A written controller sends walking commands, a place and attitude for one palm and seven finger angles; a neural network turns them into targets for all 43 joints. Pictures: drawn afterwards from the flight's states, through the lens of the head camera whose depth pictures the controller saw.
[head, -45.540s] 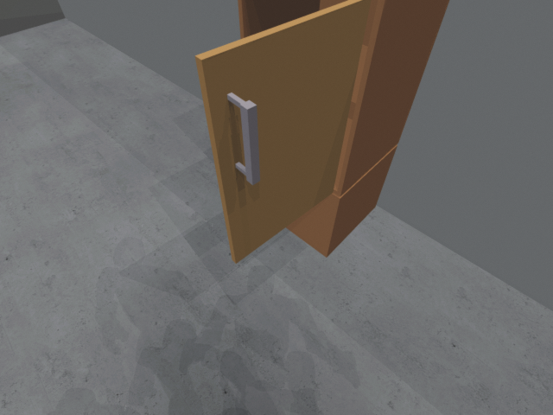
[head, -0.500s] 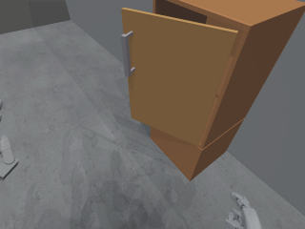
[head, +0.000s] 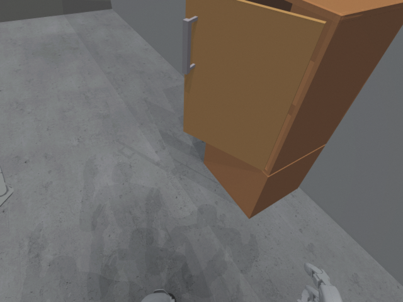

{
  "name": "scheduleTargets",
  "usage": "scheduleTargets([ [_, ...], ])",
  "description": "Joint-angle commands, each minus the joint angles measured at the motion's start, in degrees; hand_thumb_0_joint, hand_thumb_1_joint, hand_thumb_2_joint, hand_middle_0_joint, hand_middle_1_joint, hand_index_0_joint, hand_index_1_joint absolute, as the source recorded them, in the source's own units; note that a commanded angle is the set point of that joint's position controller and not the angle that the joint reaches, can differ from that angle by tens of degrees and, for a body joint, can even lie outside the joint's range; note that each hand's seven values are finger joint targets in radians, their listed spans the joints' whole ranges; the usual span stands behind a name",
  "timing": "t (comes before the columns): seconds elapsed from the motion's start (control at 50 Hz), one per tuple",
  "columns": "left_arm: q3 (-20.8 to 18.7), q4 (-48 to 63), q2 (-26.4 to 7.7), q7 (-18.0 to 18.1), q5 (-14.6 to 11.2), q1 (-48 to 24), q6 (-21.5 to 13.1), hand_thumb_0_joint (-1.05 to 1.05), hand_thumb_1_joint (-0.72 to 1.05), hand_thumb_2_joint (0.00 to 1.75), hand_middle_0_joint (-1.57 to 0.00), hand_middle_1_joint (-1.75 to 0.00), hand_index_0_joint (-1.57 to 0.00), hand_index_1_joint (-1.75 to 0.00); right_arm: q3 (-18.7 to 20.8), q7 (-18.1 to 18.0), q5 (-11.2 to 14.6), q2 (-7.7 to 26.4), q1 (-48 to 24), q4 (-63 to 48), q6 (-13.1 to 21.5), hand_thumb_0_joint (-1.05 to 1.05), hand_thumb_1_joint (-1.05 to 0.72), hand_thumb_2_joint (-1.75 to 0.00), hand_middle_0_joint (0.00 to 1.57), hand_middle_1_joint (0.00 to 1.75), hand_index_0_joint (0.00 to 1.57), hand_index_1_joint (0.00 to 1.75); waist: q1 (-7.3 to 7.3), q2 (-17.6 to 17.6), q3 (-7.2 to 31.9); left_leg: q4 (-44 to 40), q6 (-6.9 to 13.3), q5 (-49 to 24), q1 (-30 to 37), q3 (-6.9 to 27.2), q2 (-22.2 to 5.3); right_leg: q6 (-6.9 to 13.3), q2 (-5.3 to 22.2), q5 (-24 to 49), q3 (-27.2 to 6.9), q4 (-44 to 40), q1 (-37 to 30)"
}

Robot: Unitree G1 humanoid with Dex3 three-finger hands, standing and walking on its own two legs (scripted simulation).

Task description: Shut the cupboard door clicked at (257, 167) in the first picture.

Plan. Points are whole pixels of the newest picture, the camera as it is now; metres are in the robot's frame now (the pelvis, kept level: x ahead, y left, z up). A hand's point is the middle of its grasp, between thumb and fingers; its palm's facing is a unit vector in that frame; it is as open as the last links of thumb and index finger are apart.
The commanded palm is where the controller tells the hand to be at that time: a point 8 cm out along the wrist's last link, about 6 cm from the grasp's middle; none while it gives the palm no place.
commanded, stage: step back with the hand held close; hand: left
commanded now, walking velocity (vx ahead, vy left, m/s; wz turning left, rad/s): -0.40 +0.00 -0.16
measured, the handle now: (190, 46) +0.86 +0.06 +0.11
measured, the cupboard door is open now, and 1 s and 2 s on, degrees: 25 25 25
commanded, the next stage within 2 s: stop stepping back and stand still in 0.02 s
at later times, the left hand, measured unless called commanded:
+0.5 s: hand out of the picture +0.11 +0.26 +0.19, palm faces +0.35 -0.83 -0.44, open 7.4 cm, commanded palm +0.05 +0.30 +0.20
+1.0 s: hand out of the picture +0.05 +0.27 +0.19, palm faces +0.34 -0.83 -0.45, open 7.4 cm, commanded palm +0.00 +0.31 +0.20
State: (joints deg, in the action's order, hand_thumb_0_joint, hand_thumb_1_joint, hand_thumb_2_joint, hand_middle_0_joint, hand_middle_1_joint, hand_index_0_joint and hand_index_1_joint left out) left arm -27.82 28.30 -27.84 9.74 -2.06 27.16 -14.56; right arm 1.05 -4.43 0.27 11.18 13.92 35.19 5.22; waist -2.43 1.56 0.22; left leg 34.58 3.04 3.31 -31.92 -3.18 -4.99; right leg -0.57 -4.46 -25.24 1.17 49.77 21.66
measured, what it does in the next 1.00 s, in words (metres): walks backwards: right foot, then left foot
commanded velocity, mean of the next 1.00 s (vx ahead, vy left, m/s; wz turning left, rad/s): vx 0.14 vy -0.03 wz -0.02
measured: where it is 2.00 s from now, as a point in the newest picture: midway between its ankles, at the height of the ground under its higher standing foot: outside the picture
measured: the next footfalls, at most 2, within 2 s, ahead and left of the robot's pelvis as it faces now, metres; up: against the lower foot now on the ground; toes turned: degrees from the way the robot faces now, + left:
right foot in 0.08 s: -0.06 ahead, -0.12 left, +0.00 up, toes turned -2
left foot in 0.24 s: +0.04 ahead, +0.11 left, +0.00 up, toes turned -1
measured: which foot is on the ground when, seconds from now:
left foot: down 0.00-0.10, up 0.12-0.22, down 0.24-0.54, up 0.56-0.74, down 0.76-1.00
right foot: up 0.00-0.06, down 0.08-0.76, up 0.78-1.00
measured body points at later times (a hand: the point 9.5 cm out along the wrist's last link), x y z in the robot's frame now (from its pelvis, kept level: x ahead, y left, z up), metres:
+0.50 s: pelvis -0.12 +0.01 +0.03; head -0.14 +0.04 +0.48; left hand +0.08 +0.31 +0.21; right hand +0.01 -0.23 -0.04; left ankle +0.00 +0.11 -0.71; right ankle -0.12 -0.10 -0.71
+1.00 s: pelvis -0.18 +0.03 +0.02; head -0.21 +0.05 +0.47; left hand +0.02 +0.31 +0.22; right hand -0.07 -0.19 -0.07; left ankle -0.09 +0.15 -0.71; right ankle -0.19 -0.04 -0.69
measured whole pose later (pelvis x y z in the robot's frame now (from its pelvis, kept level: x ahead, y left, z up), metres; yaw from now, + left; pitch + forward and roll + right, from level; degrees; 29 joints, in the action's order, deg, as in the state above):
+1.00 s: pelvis -0.18 +0.03 +0.02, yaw -7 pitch -2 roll -1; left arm -23.1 27.6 -24.2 9.7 -0.3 32.4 -9.8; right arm -2.0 -3.2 -0.7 7.6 16.8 36.7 4.7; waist -1.9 -0.5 3.2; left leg 31.2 0.3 13.8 -19.1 -4.2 -4.6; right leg 0.7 -1.8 -23.5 6.9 40.9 16.9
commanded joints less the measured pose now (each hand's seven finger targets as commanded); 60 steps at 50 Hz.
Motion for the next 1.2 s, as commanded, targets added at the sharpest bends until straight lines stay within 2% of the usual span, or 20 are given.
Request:
scheduleTargets([
  [0.0,-6.44,12.13,-7.28,0.08,-2.30,5.36,-3.57,0.00,0.90,0.90,-0.20,-0.30,-0.20,-0.30,2.64,0.68,0.57,8.18,-8.09,-8.54,4.25,0.00,-0.90,-0.90,0.20,0.30,0.20,0.30,3.01,13.77,6.52,-20.34,-1.04,32.13,-0.57,7.64,-10.65,1.65,0.46,-4.71,2.22,-11.92,-10.58],
  [0.04,-6.38,13.92,-8.19,-0.12,-1.99,2.67,-4.23,0.00,0.90,0.90,-0.20,-0.30,-0.20,-0.30,2.52,1.01,0.22,7.47,-6.62,-7.05,4.29,0.00,-0.90,-0.90,0.20,0.30,0.20,0.30,2.20,7.08,5.06,-10.59,-3.43,26.65,6.91,3.13,-6.03,3.39,5.95,-3.98,-6.68,-25.82,-2.75],
  [0.08,-5.29,15.41,-10.94,0.93,-1.15,-5.27,-5.16,0.00,0.90,0.90,-0.20,-0.30,-0.20,-0.30,1.44,0.74,-0.13,5.35,-6.76,-5.47,4.50,0.00,-0.90,-0.90,0.20,0.30,0.20,0.30,2.05,-10.52,5.35,8.39,-6.78,16.70,16.89,-2.05,1.09,8.16,20.99,12.76,-24.53,-36.47,9.35],
  [0.12,-2.75,14.84,-10.09,1.26,0.20,-7.93,-4.34,0.00,0.90,0.90,-0.20,-0.30,-0.20,-0.30,1.97,0.12,0.71,6.02,-7.64,-6.07,4.75,0.00,-0.90,-0.90,0.20,0.30,0.20,0.30,2.33,-14.38,8.09,12.59,-4.83,15.71,12.53,1.71,2.13,6.04,19.50,41.41,-20.20,-26.60,-0.47],
  [0.16,-3.15,12.77,-9.59,1.57,-0.06,-7.35,-1.74,0.00,0.90,0.90,-0.20,-0.30,-0.20,-0.30,1.21,-0.83,0.49,6.11,-6.04,-6.04,3.66,0.00,-0.90,-0.90,0.20,0.30,0.20,0.30,1.33,-8.21,9.91,6.63,-4.25,9.23,14.17,1.59,2.25,5.89,17.90,47.87,-14.84,-20.16,-5.05],
  [0.22,-2.11,9.83,-7.53,1.48,-0.34,-8.46,-0.29,0.00,0.90,0.90,-0.20,-0.30,-0.20,-0.30,0.96,-1.38,0.74,7.93,-5.64,-6.19,3.38,0.00,-0.90,-0.90,0.20,0.30,0.20,0.30,1.76,5.08,7.96,-7.01,-1.78,-3.94,20.74,5.23,-2.02,0.99,8.16,26.48,-7.11,-18.51,-3.07],
  [0.28,-2.42,3.33,-5.87,1.14,-0.68,-1.34,0.95,0.00,0.90,0.90,-0.20,-0.30,-0.20,-0.30,0.60,-1.35,1.17,7.85,-5.11,-7.71,3.29,0.00,-0.90,-0.90,0.20,0.30,0.20,0.30,1.85,2.24,4.87,-14.47,-0.95,10.17,16.38,9.42,-4.22,0.63,3.98,14.28,-4.69,-22.33,-5.51],
  [0.34,-3.93,7.50,-6.54,0.67,-0.88,1.57,1.07,0.00,0.90,0.90,-0.20,-0.30,-0.20,-0.30,0.37,-0.96,0.89,8.06,-6.38,-8.80,2.66,0.00,-0.90,-0.90,0.20,0.30,0.20,0.30,2.16,10.49,3.14,-28.05,-1.79,39.71,7.45,13.89,-6.51,0.05,1.16,1.81,-0.04,-18.91,-10.23],
  [0.44,-3.17,13.83,-7.43,0.99,-0.68,2.80,1.96,0.00,0.90,0.90,-0.20,-0.30,-0.20,-0.30,0.82,-0.68,0.09,7.87,-6.05,-9.89,2.28,0.00,-0.90,-0.90,0.20,0.30,0.20,0.30,1.59,7.62,4.90,-22.71,-3.14,37.38,6.27,6.01,-3.03,2.22,0.45,1.38,2.99,-21.81,-14.60],
  [0.48,-2.93,14.67,-7.30,1.49,-0.27,2.12,2.22,0.00,0.90,0.90,-0.20,-0.30,-0.20,-0.30,1.18,-0.74,-0.62,7.56,-5.49,-9.69,1.65,0.00,-0.90,-0.90,0.20,0.30,0.20,0.30,1.32,4.65,5.03,-10.91,-2.62,32.60,6.45,1.76,0.94,5.64,5.24,-3.41,-3.82,-26.69,-12.37],
  [0.54,-5.36,15.44,-10.30,2.65,0.18,-0.61,1.46,0.00,0.90,0.90,-0.20,-0.30,-0.20,-0.30,2.14,-0.27,-1.13,8.07,-5.10,-6.96,0.84,0.00,-0.90,-0.90,0.20,0.30,0.20,0.30,2.39,-10.76,2.42,21.35,-3.94,19.89,1.78,0.91,4.91,15.88,23.39,-21.82,-32.05,-41.40,-1.82],
  [0.7,0.75,4.33,-5.11,2.40,1.28,-9.87,0.51,0.00,0.90,0.90,-0.20,-0.30,-0.20,-0.30,1.37,-2.00,-0.78,8.10,-3.87,-4.73,1.91,0.00,-0.90,-0.90,0.20,0.30,0.20,0.30,0.38,-3.72,-3.52,-2.69,-1.41,22.86,20.65,-2.30,3.86,6.77,12.58,-19.72,-8.52,-28.14,11.72],
  [0.74,0.49,8.69,-4.99,2.34,1.23,-11.37,-0.39,0.00,0.90,0.90,-0.20,-0.30,-0.20,-0.30,2.13,-2.29,-0.42,10.86,-3.53,-5.81,3.01,0.00,-0.90,-0.90,0.20,0.30,0.20,0.30,0.04,16.52,-4.03,-20.79,4.53,38.60,21.81,23.34,-9.75,1.93,3.44,-8.16,-1.07,-3.92,15.18],
  [0.76,-0.34,10.76,-6.24,2.37,2.03,-11.46,-0.91,0.00,0.90,0.90,-0.20,-0.30,-0.20,-0.30,1.47,-1.83,-0.57,9.50,-4.52,-6.56,3.59,0.00,-0.90,-0.90,0.20,0.30,0.20,0.30,0.51,17.57,-4.70,-26.35,7.53,41.31,17.76,31.26,-16.15,0.83,2.51,-3.77,0.65,6.77,15.16],
  [0.82,-1.17,8.00,-5.14,0.81,1.69,-2.47,0.07,0.00,0.90,0.90,-0.20,-0.30,-0.20,-0.30,1.92,0.00,-0.42,8.68,-5.52,-6.02,3.38,0.00,-0.90,-0.90,0.20,0.30,0.20,0.30,1.80,7.31,-1.44,-26.18,5.93,42.20,6.72,22.68,-14.03,0.74,4.42,2.99,-1.08,10.74,4.32],
  [0.96,-3.27,11.89,-7.25,1.47,1.29,0.70,1.48,0.00,0.90,0.90,-0.20,-0.30,-0.20,-0.30,0.84,0.31,-0.79,6.84,-5.96,-7.53,1.23,0.00,-0.90,-0.90,0.20,0.30,0.20,0.30,2.10,10.89,0.28,-19.09,0.07,40.21,-2.63,5.84,-6.90,2.17,1.35,-1.08,7.24,-17.85,-18.53],
  [0.98,-3.76,11.07,-7.44,1.67,1.35,0.97,1.86,0.00,0.90,0.90,-0.20,-0.30,-0.20,-0.30,0.96,0.24,-0.87,6.65,-5.51,-7.30,0.74,0.00,-0.90,-0.90,0.20,0.30,0.20,0.30,2.24,6.75,0.85,-11.58,-0.98,37.10,-2.41,3.36,-4.31,3.68,3.41,-3.18,3.06,-23.66,-19.55],
  [1.02,-4.98,10.65,-9.62,2.13,0.82,-0.80,2.48,0.00,0.90,0.90,-0.20,-0.30,-0.20,-0.30,1.12,0.42,-0.58,5.73,-5.51,-7.20,0.09,0.00,-0.90,-0.90,0.20,0.30,0.20,0.30,2.65,-12.72,-0.60,17.69,-3.21,24.72,-8.53,-0.57,3.81,12.92,23.30,-12.01,-31.43,-40.81,-14.31],
  [1.06,-5.64,10.79,-10.00,2.86,0.29,-3.93,0.28,0.00,0.90,0.90,-0.20,-0.30,-0.20,-0.30,0.96,0.54,-0.98,6.11,-4.89,-5.72,1.58,0.00,-0.90,-0.90,0.20,0.30,0.20,0.30,1.86,-6.18,4.17,25.39,-4.16,21.21,-9.36,2.67,2.58,14.64,26.12,14.96,-27.59,-36.00,-20.75],
  [1.18,-1.50,5.02,-5.65,2.15,0.37,-1.46,-0.21,0.00,0.90,0.90,-0.20,-0.30,-0.20,-0.30,0.48,-0.34,-0.28,6.06,-6.32,-5.84,1.00,0.00,-0.90,-0.90,0.20,0.30,0.20,0.30,2.47,-9.30,0.18,10.12,-3.70,13.85,2.82,-1.32,2.59,8.96,17.85,17.83,-8.76,-32.99,-11.80],
])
